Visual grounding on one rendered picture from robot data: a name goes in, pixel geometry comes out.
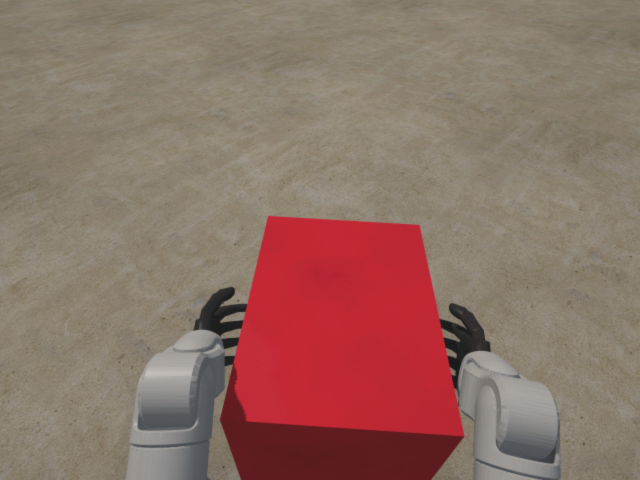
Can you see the carton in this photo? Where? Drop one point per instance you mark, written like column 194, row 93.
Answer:
column 341, row 370

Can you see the left robot forearm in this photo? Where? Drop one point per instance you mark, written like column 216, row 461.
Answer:
column 173, row 411

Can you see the right robot forearm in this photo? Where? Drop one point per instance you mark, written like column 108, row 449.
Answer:
column 516, row 421

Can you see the robot right hand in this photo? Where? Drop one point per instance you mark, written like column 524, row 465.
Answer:
column 471, row 338

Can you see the robot left hand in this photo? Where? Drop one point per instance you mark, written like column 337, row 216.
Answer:
column 212, row 314

